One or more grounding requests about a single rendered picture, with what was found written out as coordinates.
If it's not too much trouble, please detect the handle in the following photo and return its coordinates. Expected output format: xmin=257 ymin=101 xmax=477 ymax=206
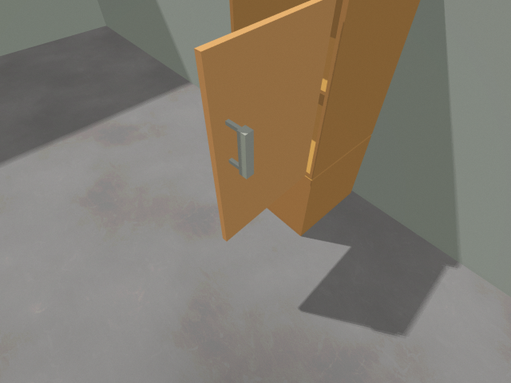
xmin=225 ymin=119 xmax=254 ymax=179

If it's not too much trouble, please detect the cupboard door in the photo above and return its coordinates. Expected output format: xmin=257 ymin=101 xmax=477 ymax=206
xmin=194 ymin=0 xmax=336 ymax=241

